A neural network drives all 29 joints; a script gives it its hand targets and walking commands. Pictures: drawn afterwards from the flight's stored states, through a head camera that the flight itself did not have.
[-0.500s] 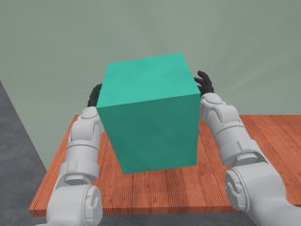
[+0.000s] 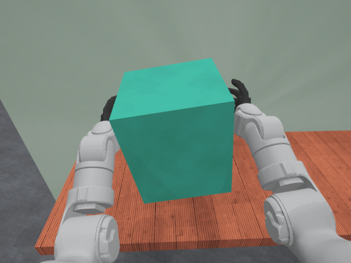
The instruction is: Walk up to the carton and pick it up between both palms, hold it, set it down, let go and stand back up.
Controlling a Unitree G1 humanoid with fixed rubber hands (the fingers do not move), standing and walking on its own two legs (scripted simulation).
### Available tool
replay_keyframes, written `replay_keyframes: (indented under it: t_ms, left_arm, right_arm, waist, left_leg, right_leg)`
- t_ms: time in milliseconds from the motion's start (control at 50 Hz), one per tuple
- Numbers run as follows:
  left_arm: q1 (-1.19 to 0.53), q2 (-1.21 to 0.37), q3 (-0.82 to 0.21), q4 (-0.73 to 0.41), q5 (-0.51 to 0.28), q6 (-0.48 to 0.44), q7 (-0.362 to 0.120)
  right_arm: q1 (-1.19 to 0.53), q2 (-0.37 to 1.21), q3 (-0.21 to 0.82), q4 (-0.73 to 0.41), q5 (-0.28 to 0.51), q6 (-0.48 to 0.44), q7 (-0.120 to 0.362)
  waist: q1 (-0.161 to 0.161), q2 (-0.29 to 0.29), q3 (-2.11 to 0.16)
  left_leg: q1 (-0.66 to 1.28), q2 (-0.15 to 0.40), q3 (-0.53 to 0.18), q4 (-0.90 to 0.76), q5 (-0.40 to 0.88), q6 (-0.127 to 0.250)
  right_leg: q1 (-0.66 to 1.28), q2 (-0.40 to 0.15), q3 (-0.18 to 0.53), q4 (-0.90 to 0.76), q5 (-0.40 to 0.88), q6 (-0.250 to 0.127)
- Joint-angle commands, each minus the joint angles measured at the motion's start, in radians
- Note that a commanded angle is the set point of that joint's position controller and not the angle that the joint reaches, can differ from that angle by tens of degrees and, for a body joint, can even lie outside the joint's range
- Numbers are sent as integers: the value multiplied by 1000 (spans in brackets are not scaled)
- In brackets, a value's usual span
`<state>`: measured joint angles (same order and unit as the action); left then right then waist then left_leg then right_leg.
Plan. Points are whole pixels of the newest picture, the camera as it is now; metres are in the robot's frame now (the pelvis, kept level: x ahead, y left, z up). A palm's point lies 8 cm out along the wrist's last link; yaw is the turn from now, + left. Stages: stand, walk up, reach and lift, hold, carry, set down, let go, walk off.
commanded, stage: hold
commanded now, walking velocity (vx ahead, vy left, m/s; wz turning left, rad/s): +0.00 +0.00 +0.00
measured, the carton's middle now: (177, 131) +0.38 +0.01 +0.18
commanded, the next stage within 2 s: none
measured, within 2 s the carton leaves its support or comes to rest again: neither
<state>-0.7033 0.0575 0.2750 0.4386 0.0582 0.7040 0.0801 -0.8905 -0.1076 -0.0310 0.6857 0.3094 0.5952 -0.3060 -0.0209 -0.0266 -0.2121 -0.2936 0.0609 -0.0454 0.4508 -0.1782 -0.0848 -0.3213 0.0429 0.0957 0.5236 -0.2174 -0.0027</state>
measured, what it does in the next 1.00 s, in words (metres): stands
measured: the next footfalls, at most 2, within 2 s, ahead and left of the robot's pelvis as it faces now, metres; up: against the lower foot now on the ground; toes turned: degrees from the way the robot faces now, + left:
none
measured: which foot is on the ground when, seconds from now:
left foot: down 0.00-1.00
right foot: down 0.00-1.00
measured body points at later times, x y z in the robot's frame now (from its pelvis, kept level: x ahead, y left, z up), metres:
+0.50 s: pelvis +0.00 +0.00 +0.00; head -0.08 +0.00 +0.44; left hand +0.38 +0.17 +0.21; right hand +0.39 -0.14 +0.24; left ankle +0.04 +0.17 -0.74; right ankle +0.04 -0.11 -0.74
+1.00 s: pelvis +0.00 +0.00 +0.00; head -0.08 +0.00 +0.44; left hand +0.38 +0.17 +0.21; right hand +0.39 -0.14 +0.24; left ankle +0.04 +0.17 -0.74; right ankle +0.04 -0.11 -0.74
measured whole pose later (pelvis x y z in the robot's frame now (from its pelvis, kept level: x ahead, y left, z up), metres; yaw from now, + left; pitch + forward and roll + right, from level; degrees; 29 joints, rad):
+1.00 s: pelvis +0.00 +0.00 +0.00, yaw +0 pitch +0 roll +1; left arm -0.70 0.06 0.27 0.40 0.06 0.75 0.08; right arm -0.89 -0.11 -0.03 0.64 0.32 0.65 -0.32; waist -0.03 -0.01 -0.21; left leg -0.28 0.06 -0.05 0.45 -0.18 -0.08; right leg -0.31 0.04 0.10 0.52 -0.22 0.00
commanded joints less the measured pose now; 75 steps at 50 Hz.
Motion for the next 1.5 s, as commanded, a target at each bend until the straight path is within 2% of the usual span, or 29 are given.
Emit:
replay_keyframes:
  t_ms: [0, 60, 100, 200, 220, 300, 380, 620, 1180, 1380, 1480]
  left_arm:
    - [-1012, -648, -478, -359, -143, -77, -124]
    - [-1004, -651, -483, -378, -145, -70, -123]
    - [-1004, -645, -475, -363, -136, -62, -124]
    - [-968, -631, -454, -339, -119, -46, -134]
    - [-963, -627, -444, -338, -111, -44, -135]
    - [-992, -637, -458, -354, -127, -43, -135]
    - [-992, -643, -462, -366, -134, -43, -132]
    - [-1012, -632, -438, -327, -122, -41, -131]
    - [-989, -638, -448, -350, -125, -39, -133]
    - [-987, -637, -441, -327, -117, -37, -133]
    - [-989, -637, -450, -349, -123, -39, -133]
  right_arm:
    - [-809, 839, 392, -422, 213, -15, 153]
    - [-793, 835, 397, -435, 222, -6, 152]
    - [-780, 819, 381, -409, 218, 4, 152]
    - [-764, 800, 367, -390, 207, 17, 151]
    - [-773, 803, 373, -390, 212, 18, 150]
    - [-785, 803, 366, -406, 215, 24, 151]
    - [-795, 816, 372, -431, 220, 23, 153]
    - [-804, 810, 353, -388, 207, 30, 156]
    - [-797, 815, 371, -432, 222, 33, 149]
    - [-798, 807, 359, -413, 216, 36, 150]
    - [-788, 811, 365, -425, 222, 36, 149]
  waist:
    - [-46, 63, -421]
    - [-48, 62, -430]
    - [-53, 75, -407]
    - [-57, 56, -381]
    - [-48, 52, -376]
    - [-59, 56, -388]
    - [-53, 52, -410]
    - [-53, 49, -366]
    - [-54, 41, -397]
    - [-56, 46, -374]
    - [-59, 47, -393]
  left_leg:
    - [137, -150, 27, -76, 87, 56]
    - [142, -150, 25, -75, 103, 55]
    - [140, -147, 23, -81, 79, 52]
    - [138, -144, 23, -86, 59, 60]
    - [139, -144, 24, -87, 64, 61]
    - [132, -145, 21, -84, 64, 60]
    - [135, -146, 19, -81, 80, 61]
    - [123, -144, 18, -92, 29, 65]
    - [138, -148, 15, -81, 65, 64]
    - [135, -146, 13, -87, 42, 65]
    - [143, -147, 12, -84, 69, 61]
  right_leg:
    - [306, 24, -51, -193, 283, 102]
    - [319, 26, -52, -188, 310, 102]
    - [303, 25, -54, -192, 283, 101]
    - [302, 23, -58, -199, 258, 101]
    - [302, 23, -59, -200, 257, 102]
    - [305, 23, -60, -196, 268, 100]
    - [315, 26, -60, -191, 284, 99]
    - [285, 23, -66, -202, 216, 99]
    - [315, 24, -66, -194, 284, 101]
    - [297, 25, -68, -201, 247, 99]
    - [314, 26, -69, -196, 287, 99]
